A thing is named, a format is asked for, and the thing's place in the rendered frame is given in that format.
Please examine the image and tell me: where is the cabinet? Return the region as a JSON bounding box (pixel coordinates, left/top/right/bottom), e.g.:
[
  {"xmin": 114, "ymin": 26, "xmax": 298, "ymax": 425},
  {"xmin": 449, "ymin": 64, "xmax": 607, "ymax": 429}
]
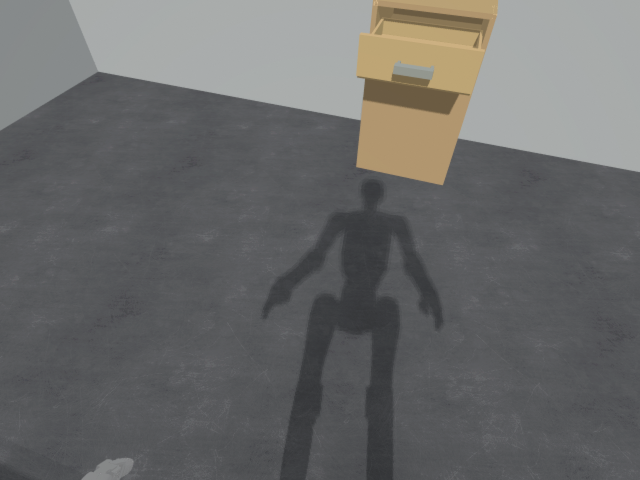
[{"xmin": 356, "ymin": 0, "xmax": 498, "ymax": 185}]

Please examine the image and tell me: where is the left robot hand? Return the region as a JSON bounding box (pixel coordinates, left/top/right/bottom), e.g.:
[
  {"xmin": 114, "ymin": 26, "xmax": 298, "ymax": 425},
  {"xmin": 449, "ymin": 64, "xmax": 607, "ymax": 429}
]
[{"xmin": 81, "ymin": 458, "xmax": 134, "ymax": 480}]

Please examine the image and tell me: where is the drawer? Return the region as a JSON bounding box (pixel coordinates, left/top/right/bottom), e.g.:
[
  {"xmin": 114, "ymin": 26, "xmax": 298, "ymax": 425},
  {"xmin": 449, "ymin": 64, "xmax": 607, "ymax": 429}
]
[{"xmin": 356, "ymin": 17, "xmax": 485, "ymax": 96}]

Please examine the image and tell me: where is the handle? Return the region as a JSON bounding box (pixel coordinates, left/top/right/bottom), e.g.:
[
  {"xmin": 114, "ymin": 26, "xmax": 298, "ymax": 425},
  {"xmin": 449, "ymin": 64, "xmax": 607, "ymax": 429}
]
[{"xmin": 393, "ymin": 61, "xmax": 434, "ymax": 80}]

